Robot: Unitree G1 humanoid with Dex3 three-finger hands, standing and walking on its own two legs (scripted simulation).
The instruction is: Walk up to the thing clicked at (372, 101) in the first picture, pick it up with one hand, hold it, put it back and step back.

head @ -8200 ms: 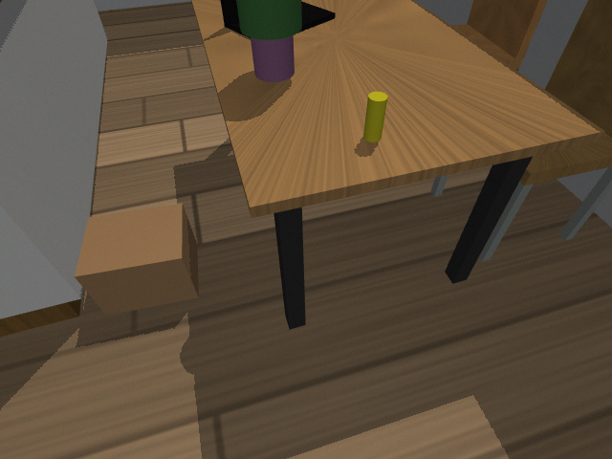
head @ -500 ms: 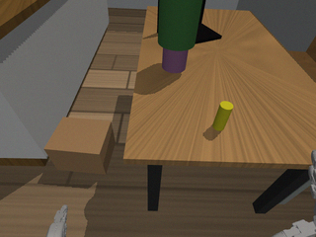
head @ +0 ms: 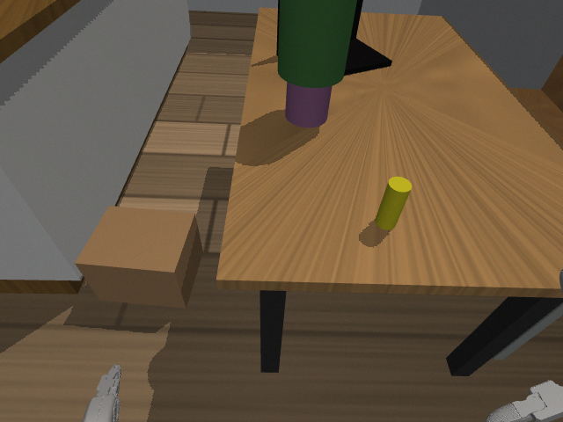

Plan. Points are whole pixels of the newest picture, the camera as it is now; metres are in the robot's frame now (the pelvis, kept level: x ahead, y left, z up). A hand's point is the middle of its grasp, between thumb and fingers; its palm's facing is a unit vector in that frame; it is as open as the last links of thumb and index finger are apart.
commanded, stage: go down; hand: right
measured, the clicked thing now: (392, 204) +0.51 -0.21 +0.00
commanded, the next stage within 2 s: none
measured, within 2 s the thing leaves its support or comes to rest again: neither
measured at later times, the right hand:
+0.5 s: hand (545, 294) +0.24 -0.29 +0.12, palm faces +0.31 +0.91 -0.27, open 17.5 cm
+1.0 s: hand (543, 257) +0.30 -0.33 +0.11, palm faces +0.14 +0.99 -0.04, open 17.6 cm
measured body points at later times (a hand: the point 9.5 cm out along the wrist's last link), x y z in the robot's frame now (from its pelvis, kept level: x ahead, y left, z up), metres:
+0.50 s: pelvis +0.00 +0.00 +0.00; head +0.00 +0.02 +0.45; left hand +0.18 +0.26 -0.09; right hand +0.22 -0.34 +0.14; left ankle -0.01 +0.12 -0.74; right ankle +0.03 -0.13 -0.74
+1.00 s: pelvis +0.02 -0.01 -0.01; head +0.02 -0.01 +0.44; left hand +0.18 +0.25 -0.09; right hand +0.29 -0.38 +0.12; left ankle -0.01 +0.12 -0.74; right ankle +0.03 -0.14 -0.74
